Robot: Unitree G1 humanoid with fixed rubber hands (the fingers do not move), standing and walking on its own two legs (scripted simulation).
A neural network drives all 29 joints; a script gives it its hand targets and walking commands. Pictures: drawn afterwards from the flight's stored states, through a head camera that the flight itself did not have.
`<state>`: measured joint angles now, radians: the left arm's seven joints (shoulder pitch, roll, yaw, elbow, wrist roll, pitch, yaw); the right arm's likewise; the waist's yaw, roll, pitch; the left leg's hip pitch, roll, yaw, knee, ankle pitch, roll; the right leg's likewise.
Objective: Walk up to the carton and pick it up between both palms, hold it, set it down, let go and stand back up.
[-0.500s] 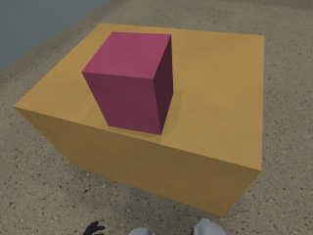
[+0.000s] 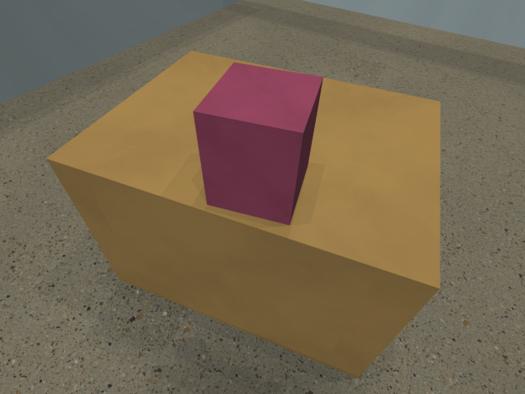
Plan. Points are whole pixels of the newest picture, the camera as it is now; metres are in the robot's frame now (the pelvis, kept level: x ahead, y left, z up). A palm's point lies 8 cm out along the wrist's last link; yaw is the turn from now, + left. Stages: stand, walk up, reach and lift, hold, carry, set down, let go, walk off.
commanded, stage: walk up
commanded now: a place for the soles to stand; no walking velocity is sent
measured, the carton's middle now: (262, 144) +0.62 +0.04 +0.03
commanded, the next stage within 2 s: none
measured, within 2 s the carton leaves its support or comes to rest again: neither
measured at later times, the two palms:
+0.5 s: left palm out of the picture +0.08 +0.22 -0.10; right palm out of the picture +0.04 -0.25 -0.12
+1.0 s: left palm (29, 376) +0.19 +0.41 -0.13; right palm out of the picture +0.17 -0.11 -0.13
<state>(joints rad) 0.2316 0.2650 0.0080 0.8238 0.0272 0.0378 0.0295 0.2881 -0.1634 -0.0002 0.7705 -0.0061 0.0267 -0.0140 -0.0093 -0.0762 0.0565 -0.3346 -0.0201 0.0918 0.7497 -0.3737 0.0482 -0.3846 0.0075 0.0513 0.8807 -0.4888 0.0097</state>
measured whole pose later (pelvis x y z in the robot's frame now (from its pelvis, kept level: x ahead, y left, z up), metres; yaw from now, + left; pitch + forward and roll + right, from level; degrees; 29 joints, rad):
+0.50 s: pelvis +0.02 +0.00 +0.02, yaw -5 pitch -2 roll +1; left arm 0.31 0.19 -0.03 0.89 0.02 -0.04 0.01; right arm 0.30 -0.23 0.01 0.91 -0.02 0.01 0.00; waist 0.00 0.01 0.02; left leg -0.21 0.01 0.16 0.56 -0.32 0.03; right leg -0.26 0.04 0.11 0.63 -0.33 -0.01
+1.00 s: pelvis +0.08 +0.15 -0.03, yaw -15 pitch -5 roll +1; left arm 0.33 0.26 0.08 0.74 0.05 -0.01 0.07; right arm 0.10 -0.23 0.00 0.74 -0.04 0.06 0.04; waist 0.04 0.00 0.14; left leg -0.48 0.09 0.00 0.89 -0.33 -0.09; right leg -0.35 -0.04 0.33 1.02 -0.62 0.07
